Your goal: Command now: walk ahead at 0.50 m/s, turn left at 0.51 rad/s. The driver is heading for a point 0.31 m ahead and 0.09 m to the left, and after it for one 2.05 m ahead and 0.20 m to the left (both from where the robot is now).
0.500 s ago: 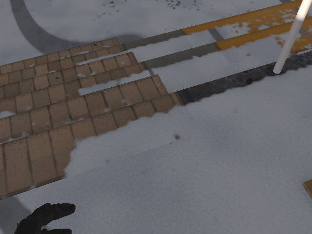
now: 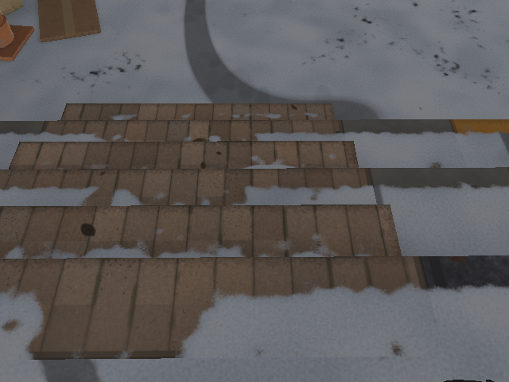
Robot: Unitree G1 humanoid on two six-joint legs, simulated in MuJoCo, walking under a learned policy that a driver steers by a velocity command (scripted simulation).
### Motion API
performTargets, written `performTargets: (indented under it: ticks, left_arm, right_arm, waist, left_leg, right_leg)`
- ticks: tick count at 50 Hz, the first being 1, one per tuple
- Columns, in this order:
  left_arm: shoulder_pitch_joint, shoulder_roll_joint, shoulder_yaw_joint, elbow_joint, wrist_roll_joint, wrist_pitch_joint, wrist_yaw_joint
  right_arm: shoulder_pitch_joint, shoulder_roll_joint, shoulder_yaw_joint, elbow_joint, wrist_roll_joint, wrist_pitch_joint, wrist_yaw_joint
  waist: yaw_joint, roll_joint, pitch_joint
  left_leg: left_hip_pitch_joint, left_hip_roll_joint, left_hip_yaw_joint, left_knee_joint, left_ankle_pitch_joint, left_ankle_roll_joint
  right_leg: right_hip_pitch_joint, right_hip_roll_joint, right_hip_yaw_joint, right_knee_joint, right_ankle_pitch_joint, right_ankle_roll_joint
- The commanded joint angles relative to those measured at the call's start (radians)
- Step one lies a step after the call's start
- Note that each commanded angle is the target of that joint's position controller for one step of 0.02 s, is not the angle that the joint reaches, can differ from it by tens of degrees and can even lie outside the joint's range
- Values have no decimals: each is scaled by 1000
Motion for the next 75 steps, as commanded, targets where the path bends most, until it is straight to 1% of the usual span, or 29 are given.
performTargets:
  ticks: [1, 2, 3, 4, 6, 9, 12, 17, 20, 22, 23, 24, 26, 28, 29, 33, 35, 37, 39, 45, 52, 57, 61, 62, 63, 64, 65, 67, 75]
  left_arm:
    - [-18, 117, 15, -89, 27, -11, 13]
    - [262, -70, -66, -53, 240, -71, -129]
    - [-15, 14, -36, -63, 141, -87, -128]
    - [-134, 53, -41, -106, 104, -105, -106]
    - [-105, 76, -45, -122, 123, -104, -58]
    - [-92, 93, -49, -147, 94, -68, -24]
    - [-109, 61, -67, -150, 66, -57, -21]
    - [-215, 87, -67, -137, 52, -47, -42]
    - [-213, 127, -52, -113, 40, -74, -17]
    - [-27, 219, -25, -74, 10, -99, 8]
    - [46, 290, -9, -90, 16, -100, 12]
    - [-3, 217, -17, -95, 58, -81, 4]
    - [-146, 149, -22, -124, 32, -70, 17]
    - [-230, 46, -54, -162, 16, -65, 13]
    - [-263, 79, -42, -177, 21, -66, 15]
    - [-373, 131, -29, -165, 16, -64, -62]
    - [-256, 99, -33, -120, 31, -54, -104]
    - [-105, 70, -31, -109, 22, -73, -90]
    - [-248, 167, 1, -163, 35, -71, -51]
    - [-223, 138, -4, -194, 31, -81, -33]
    - [-5, 209, 40, -178, 37, -73, -29]
    - [-160, 168, 25, -210, 45, -67, -21]
    - [-230, 191, 25, -259, 72, -18, -72]
    - [-164, 144, 8, -238, 81, -12, -81]
    - [-120, 49, -20, -277, 73, -16, -80]
    - [-121, 67, -25, -266, 96, -28, -75]
    - [-113, 138, -2, -216, 87, -31, -58]
    - [-44, 185, 24, -170, 94, -33, -27]
    - [-129, 74, -20, -190, 58, -9, -81]
  right_arm:
    - [360, -293, -110, 14, 6, 7, -35]
    - [584, -231, -51, 72, -102, -37, -43]
    - [605, -170, -70, 130, -123, -65, -41]
    - [497, -170, -69, 122, -90, -86, -35]
    - [326, -58, -13, 112, -61, -103, -17]
    - [121, -86, -4, 28, -66, -112, -7]
    - [141, -184, -34, 18, -75, -138, 16]
    - [278, -205, -67, 31, -72, -111, 47]
    - [223, -193, -71, 6, -67, -98, 40]
    - [177, -112, -36, -43, -58, -95, 48]
    - [334, -2, -2, -59, -76, -102, 30]
    - [385, -73, -20, -26, -80, -83, 18]
    - [267, -157, -45, -32, -99, -38, -28]
    - [282, -110, -24, -17, -122, -35, -37]
    - [284, -83, -10, -20, -116, -34, -19]
    - [326, -58, 17, 33, -25, -29, 84]
    - [336, -167, -14, 12, -25, -52, 53]
    - [144, -261, -26, -72, -33, -73, 23]
    - [112, -248, -47, -68, -43, -63, -9]
    - [153, -191, -43, -100, -42, -58, -101]
    - [96, -150, -24, -142, -80, -12, -93]
    - [177, -138, 1, -76, -106, -17, -95]
    - [325, -171, -6, -3, -30, -9, -45]
    - [331, -200, -17, -24, -32, -16, -48]
    - [336, -322, -53, -66, -47, -33, -76]
    - [242, -320, -52, -79, -98, -47, -81]
    - [163, -249, -40, -103, -78, -57, -86]
    - [-10, -145, -5, -153, -40, -71, -80]
    - [225, -210, -54, -114, -52, -48, -103]
  waist:
    - [-192, 99, -242]
    - [-122, 215, -666]
    - [-270, 69, -166]
    - [-248, 64, -10]
    - [-111, 1, -55]
    - [1, 6, -79]
    - [-6, -21, -82]
    - [-73, 26, -48]
    - [-45, 28, -71]
    - [36, -86, -275]
    - [-18, -296, -479]
    - [-31, -197, -471]
    - [-52, -114, -175]
    - [-102, -141, -137]
    - [-116, -122, -147]
    - [-151, -77, -122]
    - [-137, -73, -137]
    - [2, 41, -112]
    - [-41, 17, -78]
    - [-68, 14, -99]
    - [37, -179, -184]
    - [-75, -78, -137]
    - [-109, -66, -139]
    - [-103, -48, -155]
    - [-91, 162, -176]
    - [-70, 150, -57]
    - [-52, 39, -58]
    - [22, 85, -66]
    - [-117, 54, -53]
  left_leg:
    - [652, 98, -262, -48, 84, 135]
    - [1202, 214, -770, -197, -186, 354]
    - [1046, 202, -800, -273, -397, 226]
    - [836, 195, -652, -295, -390, 191]
    - [554, 159, -533, -307, -210, 196]
    - [230, 146, -398, -359, 303, 242]
    - [152, 56, -239, -312, 637, 190]
    - [311, 90, -332, -239, 607, 147]
    - [418, 94, -394, -134, 643, 89]
    - [284, -65, -340, 64, 546, -37]
    - [52, -219, -253, 324, -200, -132]
    - [-51, -164, -212, 536, -582, -149]
    - [-56, -28, -168, 619, -485, -158]
    - [77, 23, -146, 550, -466, -177]
    - [153, 18, -102, 522, -429, -189]
    - [395, 7, -4, -57, -122, -270]
    - [448, 33, -40, -70, 78, -179]
    - [257, 189, -174, -169, 35, 76]
    - [174, 157, -171, -221, -323, 67]
    - [363, 176, -117, -209, -139, 74]
    - [38, -24, -82, 211, -550, -100]
    - [182, -2, -116, 159, -435, -135]
    - [477, -78, -42, -247, -20, -78]
    - [580, 3, -76, -240, 88, 8]
    - [666, 308, -422, -330, 282, 298]
    - [521, 532, -600, -456, 252, 413]
    - [447, 453, -479, -478, 139, 320]
    - [363, 269, -251, -457, 119, 177]
    - [652, 283, -65, -403, 352, 196]
  right_leg:
    - [-391, -114, 34, 702, 579, -44]
    - [-684, 58, 308, 767, -79, -49]
    - [-1046, 87, 397, 919, -14, -61]
    - [-1098, 27, 405, 974, 48, -67]
    - [-917, -52, 416, 878, 165, -77]
    - [-692, -73, 366, 786, 147, -9]
    - [-571, -49, 282, 513, 279, 68]
    - [-550, 17, 284, 199, 500, 45]
    - [-508, 19, 289, 77, 540, -19]
    - [-69, -91, 360, 38, 1013, -208]
    - [276, -398, 704, 1, 1330, -534]
    - [241, -504, 813, -56, 1064, -549]
    - [-136, -329, 579, -157, 602, -330]
    - [-319, -247, 437, -201, 632, -278]
    - [-380, -203, 366, -206, 660, -265]
    - [-523, -53, 247, -26, 508, -149]
    - [-541, -126, 392, 10, 407, -148]
    - [-434, -15, 274, 65, 218, -70]
    - [-403, 9, 244, 112, 284, -102]
    - [-464, -15, 314, 79, 494, -232]
    - [-23, -236, 769, -133, 631, -423]
    - [-327, -126, 618, -156, 637, -306]
    - [-485, -64, 634, -87, 453, -298]
    - [-578, -37, 639, -33, 326, -244]
    - [-765, 125, 491, 158, 62, -105]
    - [-861, 96, 442, 363, -55, -6]
    - [-786, 34, 414, 543, 1, 11]
    - [-707, 69, 352, 744, 93, 37]
    - [-776, -30, 270, 527, 210, 89]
